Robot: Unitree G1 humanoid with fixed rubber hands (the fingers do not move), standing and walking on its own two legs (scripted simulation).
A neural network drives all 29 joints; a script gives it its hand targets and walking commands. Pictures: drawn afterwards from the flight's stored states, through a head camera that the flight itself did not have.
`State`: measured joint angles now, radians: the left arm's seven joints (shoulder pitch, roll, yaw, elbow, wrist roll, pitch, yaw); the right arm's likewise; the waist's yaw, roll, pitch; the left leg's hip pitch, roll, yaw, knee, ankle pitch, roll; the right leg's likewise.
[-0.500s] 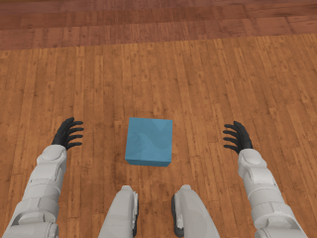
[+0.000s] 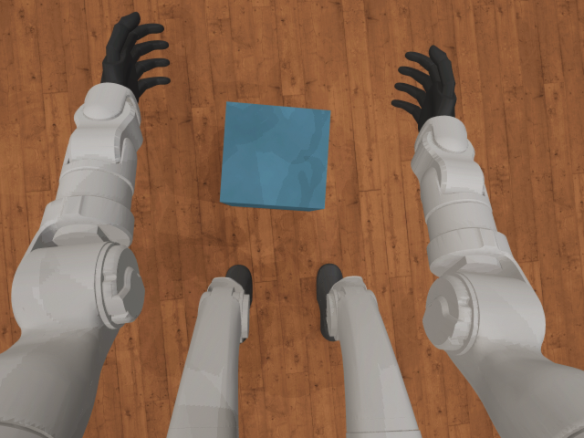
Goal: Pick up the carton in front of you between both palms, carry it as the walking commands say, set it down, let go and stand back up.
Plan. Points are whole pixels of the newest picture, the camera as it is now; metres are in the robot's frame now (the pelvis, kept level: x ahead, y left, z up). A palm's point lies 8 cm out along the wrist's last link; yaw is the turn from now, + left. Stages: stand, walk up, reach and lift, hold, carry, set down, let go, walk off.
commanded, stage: reach and lift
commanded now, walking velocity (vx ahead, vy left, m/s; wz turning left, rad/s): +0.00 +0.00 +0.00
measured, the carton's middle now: (274, 165) +0.48 +0.02 -0.50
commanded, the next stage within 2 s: none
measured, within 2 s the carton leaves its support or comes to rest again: leaves its support in 1.58 s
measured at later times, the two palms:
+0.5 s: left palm (174, 146) +0.49 +0.21 -0.35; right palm (377, 158) +0.47 -0.18 -0.35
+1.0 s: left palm (195, 146) +0.51 +0.19 -0.44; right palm (363, 157) +0.49 -0.18 -0.43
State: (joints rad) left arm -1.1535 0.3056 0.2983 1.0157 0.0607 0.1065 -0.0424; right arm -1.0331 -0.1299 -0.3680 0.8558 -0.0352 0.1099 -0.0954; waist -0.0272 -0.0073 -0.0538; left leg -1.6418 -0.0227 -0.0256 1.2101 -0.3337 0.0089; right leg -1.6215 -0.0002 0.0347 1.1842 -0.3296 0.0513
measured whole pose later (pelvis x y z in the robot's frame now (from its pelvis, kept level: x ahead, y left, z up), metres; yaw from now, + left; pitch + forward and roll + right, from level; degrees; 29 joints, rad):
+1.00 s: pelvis -0.03 -0.01 -0.26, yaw -2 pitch +38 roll -3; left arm -1.39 0.43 -0.01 1.17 -0.24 -0.01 0.07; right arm -1.32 -0.27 -0.08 1.09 0.29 0.00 -0.17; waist -0.01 -0.04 0.30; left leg -2.30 -0.01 -0.05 2.20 -0.57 -0.01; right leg -2.28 0.07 0.03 2.17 -0.56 0.08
